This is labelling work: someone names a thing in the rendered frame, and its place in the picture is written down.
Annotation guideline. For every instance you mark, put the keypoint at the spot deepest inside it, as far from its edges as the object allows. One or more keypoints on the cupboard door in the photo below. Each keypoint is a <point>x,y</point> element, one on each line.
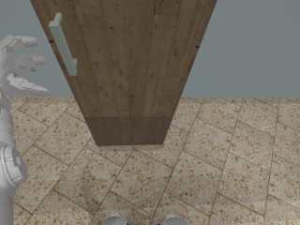
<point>132,55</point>

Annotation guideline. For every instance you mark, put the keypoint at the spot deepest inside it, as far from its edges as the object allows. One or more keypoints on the robot left hand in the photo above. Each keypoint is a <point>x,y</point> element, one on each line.
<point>10,45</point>

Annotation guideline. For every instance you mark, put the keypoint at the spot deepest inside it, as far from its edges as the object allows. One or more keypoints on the robot left forearm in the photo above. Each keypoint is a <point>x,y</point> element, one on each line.
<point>6,119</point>

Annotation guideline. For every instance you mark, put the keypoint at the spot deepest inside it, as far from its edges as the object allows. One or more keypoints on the right robot shin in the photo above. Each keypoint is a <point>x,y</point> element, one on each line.
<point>170,216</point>

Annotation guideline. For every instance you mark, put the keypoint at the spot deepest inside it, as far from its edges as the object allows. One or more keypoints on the left robot shin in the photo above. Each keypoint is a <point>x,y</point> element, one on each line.
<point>114,215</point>

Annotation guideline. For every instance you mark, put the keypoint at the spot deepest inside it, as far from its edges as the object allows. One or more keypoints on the robot shin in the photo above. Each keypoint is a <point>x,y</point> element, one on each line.
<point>114,215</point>
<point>170,216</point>

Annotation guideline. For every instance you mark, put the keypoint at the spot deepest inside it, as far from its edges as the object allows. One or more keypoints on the handle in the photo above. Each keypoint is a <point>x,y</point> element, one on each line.
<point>62,45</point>

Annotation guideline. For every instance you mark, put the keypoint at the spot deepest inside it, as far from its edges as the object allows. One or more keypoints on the left robot upper arm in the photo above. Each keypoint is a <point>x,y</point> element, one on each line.
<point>13,172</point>

